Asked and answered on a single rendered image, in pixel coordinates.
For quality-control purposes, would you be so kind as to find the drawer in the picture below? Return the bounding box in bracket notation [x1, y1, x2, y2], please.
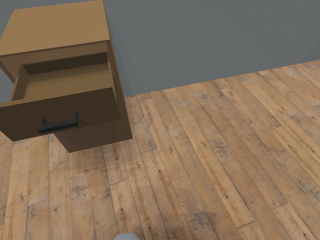
[0, 51, 121, 142]

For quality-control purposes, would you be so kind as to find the handle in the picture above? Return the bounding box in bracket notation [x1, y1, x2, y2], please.
[38, 112, 79, 134]

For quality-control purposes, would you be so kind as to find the cabinet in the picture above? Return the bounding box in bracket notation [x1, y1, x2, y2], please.
[0, 0, 133, 153]

